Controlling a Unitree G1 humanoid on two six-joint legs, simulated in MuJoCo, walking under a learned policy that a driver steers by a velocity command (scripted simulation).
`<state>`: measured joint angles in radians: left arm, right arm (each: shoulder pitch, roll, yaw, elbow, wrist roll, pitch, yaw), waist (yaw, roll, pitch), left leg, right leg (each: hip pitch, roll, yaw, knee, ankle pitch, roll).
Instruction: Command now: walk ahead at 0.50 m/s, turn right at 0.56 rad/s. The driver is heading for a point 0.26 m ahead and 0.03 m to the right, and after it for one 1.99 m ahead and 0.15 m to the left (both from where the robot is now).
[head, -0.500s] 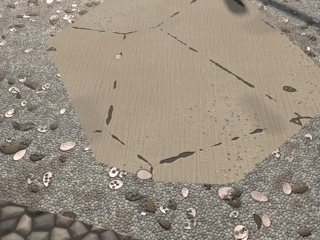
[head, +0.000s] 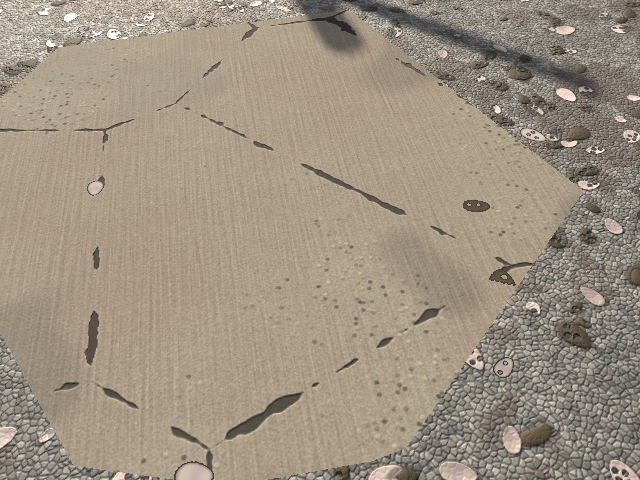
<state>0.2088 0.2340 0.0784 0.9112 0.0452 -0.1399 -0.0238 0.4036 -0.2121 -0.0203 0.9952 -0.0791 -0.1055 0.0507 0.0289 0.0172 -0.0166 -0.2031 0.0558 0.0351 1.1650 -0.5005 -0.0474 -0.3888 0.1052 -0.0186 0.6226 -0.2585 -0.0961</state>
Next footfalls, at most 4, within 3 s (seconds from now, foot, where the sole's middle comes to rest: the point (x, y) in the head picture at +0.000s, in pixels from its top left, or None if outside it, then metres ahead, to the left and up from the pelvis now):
0.38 left None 0.38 0.13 -0.90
0.78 right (408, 471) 0.59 -0.16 -0.90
1.32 left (281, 375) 0.83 0.15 -0.90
1.84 right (323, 265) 1.19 0.05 -0.90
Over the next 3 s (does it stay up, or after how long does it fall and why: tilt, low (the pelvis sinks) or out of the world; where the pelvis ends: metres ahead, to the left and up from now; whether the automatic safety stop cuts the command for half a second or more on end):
stays up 1.57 0.12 -0.13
